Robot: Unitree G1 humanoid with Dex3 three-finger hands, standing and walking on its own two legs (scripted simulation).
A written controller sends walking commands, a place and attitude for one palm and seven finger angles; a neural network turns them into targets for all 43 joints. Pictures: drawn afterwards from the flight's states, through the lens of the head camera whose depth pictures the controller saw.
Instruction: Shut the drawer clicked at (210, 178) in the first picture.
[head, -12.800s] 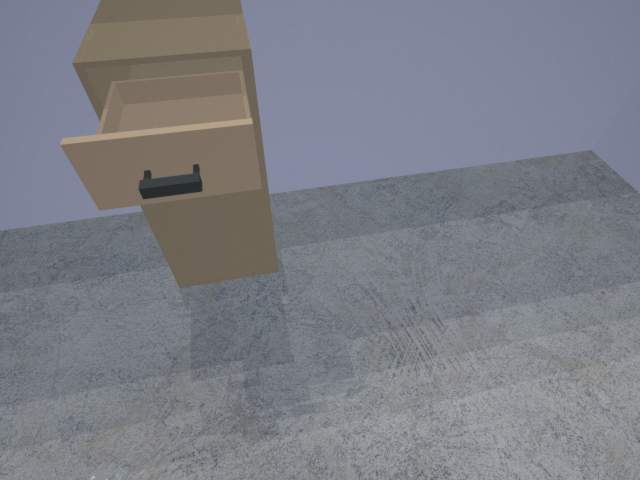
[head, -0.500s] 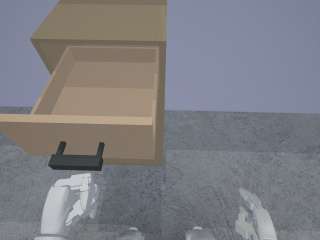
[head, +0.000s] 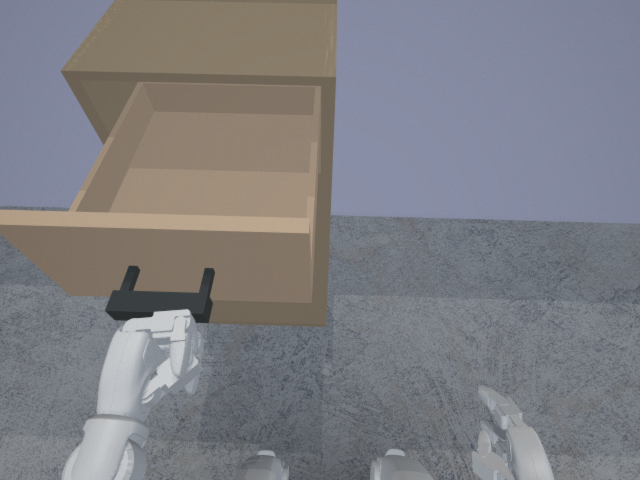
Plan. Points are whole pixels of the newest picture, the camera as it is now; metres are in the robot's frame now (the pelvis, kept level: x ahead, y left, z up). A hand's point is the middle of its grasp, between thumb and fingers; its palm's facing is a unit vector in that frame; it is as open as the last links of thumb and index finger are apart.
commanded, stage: push the drawer shut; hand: left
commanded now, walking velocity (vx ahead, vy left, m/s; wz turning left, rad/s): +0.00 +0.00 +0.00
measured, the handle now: (165, 290) +0.32 +0.20 +0.07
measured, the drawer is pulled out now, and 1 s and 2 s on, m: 0.25 0.13 0.00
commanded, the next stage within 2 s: none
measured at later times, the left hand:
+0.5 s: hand (202, 308) +0.30 +0.15 +0.06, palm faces -0.03 -1.00 -0.04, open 3.0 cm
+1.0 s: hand (210, 262) +0.36 +0.16 +0.06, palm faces -0.03 -1.00 -0.04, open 2.9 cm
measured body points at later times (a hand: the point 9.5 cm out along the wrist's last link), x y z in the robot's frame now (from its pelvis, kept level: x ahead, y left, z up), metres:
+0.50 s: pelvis +0.00 +0.01 +0.01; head +0.06 +0.01 +0.46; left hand +0.29 +0.21 +0.07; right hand +0.16 -0.23 -0.08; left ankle +0.00 +0.13 -0.66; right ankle +0.02 -0.11 -0.66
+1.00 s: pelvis -0.01 +0.01 +0.01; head +0.07 +0.01 +0.45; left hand +0.36 +0.21 +0.07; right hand +0.12 -0.24 -0.10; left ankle +0.00 +0.13 -0.66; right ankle +0.02 -0.11 -0.66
